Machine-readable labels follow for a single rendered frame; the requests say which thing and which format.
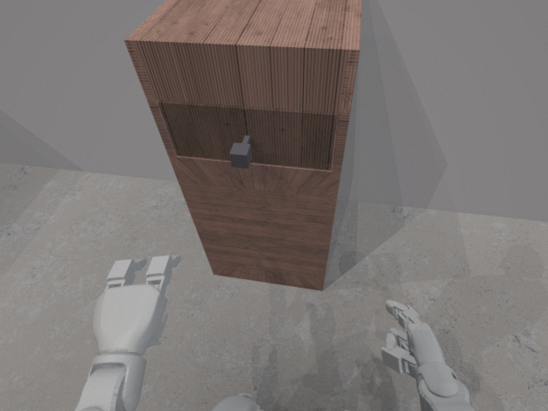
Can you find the robot left hand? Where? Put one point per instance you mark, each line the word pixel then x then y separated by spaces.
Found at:
pixel 131 318

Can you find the robot right forearm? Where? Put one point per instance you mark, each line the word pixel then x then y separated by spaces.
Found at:
pixel 440 389

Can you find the handle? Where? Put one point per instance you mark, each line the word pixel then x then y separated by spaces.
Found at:
pixel 241 154

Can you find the cabinet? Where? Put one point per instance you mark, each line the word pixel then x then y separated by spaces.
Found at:
pixel 268 223

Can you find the robot left forearm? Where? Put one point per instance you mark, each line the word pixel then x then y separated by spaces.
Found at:
pixel 114 383

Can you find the drawer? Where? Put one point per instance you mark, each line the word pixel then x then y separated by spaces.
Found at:
pixel 296 138

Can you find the robot right hand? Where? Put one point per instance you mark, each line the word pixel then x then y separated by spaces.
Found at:
pixel 416 348

